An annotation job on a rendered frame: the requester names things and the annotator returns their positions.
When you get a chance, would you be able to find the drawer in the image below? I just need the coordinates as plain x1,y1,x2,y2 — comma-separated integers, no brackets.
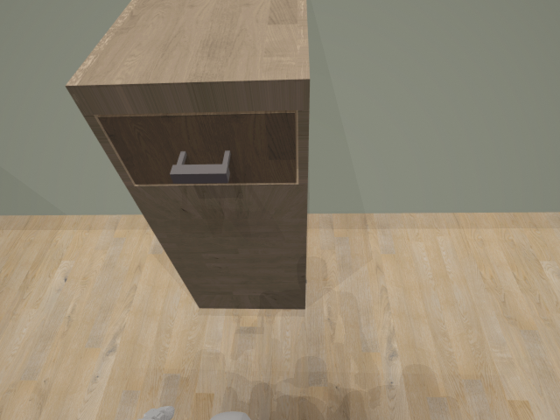
97,110,297,185

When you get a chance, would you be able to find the cabinet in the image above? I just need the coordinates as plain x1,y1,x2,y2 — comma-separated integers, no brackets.
66,0,310,310

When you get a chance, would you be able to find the handle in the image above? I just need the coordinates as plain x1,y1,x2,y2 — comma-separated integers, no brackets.
170,150,231,184

